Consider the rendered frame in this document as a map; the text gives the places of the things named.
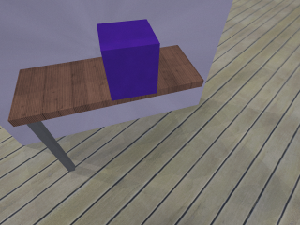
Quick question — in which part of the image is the carton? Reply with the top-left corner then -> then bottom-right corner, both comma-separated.
97,19 -> 160,101

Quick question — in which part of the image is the table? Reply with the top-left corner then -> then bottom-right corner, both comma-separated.
8,45 -> 204,172

